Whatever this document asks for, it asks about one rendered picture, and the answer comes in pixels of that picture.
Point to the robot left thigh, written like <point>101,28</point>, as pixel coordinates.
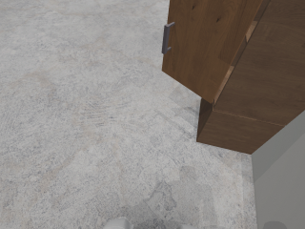
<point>119,224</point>

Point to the cupboard door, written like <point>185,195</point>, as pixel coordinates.
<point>204,41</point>

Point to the handle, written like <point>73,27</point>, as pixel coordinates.
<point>166,35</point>

